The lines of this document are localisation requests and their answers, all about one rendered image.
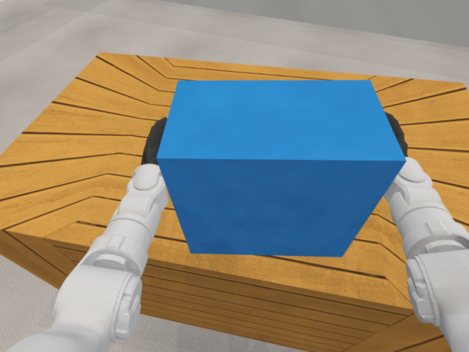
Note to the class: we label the pedestal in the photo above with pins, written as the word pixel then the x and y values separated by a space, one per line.
pixel 63 178

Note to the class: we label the robot left upper arm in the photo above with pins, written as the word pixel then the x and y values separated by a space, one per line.
pixel 97 307

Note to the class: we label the right robot forearm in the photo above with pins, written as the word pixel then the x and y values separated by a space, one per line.
pixel 424 223

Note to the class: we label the left robot hand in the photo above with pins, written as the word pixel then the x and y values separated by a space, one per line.
pixel 153 142

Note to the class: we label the right robot hand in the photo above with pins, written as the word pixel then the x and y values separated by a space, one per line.
pixel 398 132

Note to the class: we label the robot right upper arm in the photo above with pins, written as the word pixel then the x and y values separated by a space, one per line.
pixel 438 287

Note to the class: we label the carton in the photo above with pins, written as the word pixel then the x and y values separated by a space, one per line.
pixel 285 168

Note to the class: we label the left robot forearm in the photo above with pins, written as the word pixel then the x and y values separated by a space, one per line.
pixel 125 242

